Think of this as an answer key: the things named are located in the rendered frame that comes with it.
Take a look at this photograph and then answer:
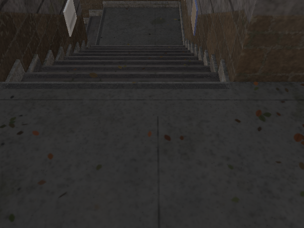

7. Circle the stairs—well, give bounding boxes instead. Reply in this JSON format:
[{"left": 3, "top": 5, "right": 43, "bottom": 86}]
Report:
[
  {"left": 85, "top": 16, "right": 102, "bottom": 46},
  {"left": 21, "top": 45, "right": 220, "bottom": 82}
]

